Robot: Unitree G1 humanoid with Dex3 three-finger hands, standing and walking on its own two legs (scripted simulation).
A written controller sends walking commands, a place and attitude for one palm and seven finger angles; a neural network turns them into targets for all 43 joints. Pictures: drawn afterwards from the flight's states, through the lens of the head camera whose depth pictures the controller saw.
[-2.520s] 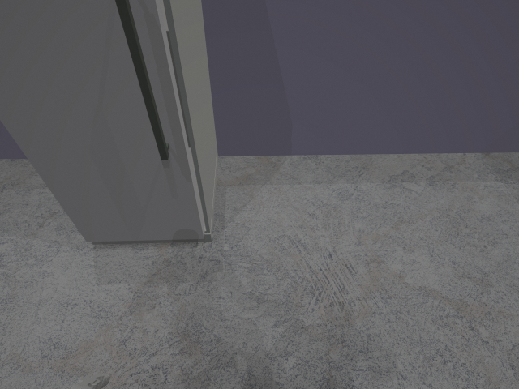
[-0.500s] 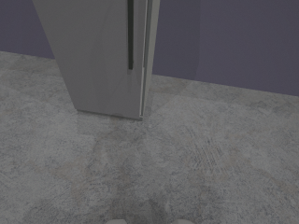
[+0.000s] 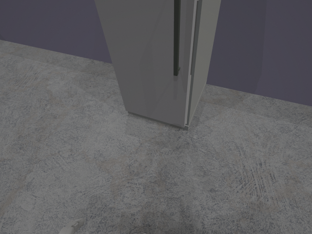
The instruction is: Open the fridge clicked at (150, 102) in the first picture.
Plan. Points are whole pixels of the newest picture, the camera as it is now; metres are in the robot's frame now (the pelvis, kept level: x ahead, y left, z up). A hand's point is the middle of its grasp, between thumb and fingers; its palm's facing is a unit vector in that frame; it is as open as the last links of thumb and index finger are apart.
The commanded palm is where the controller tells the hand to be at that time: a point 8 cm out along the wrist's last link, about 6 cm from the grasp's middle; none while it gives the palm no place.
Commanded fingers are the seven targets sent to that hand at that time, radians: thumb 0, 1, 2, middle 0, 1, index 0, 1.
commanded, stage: walk to a spot facing it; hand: right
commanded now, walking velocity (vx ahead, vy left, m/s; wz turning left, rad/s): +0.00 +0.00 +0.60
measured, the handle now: (178, 26) +0.90 -0.08 +0.09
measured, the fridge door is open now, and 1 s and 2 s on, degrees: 0 0 0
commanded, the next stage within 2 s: none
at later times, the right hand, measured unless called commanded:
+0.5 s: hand out of the picture +0.15 -0.16 -0.16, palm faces -0.36 +0.92 -0.18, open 7.4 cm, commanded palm none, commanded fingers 0.00 -0.90 -0.90 0.20 0.30 0.20 0.30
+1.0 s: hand out of the picture +0.15 -0.16 -0.18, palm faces -0.48 +0.86 -0.18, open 7.4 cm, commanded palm none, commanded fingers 0.00 -0.90 -0.90 0.20 0.30 0.20 0.30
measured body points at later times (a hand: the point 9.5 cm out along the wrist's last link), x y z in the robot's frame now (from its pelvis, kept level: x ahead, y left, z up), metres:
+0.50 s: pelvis -0.02 -0.02 +0.00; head +0.02 -0.01 +0.45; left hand -0.12 +0.21 -0.14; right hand +0.17 -0.21 -0.14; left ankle -0.08 +0.11 -0.70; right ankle -0.01 -0.10 -0.73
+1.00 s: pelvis +0.04 +0.00 +0.00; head +0.07 -0.01 +0.45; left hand +0.00 +0.28 -0.12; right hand +0.18 -0.21 -0.16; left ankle -0.08 +0.10 -0.73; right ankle +0.13 -0.07 -0.73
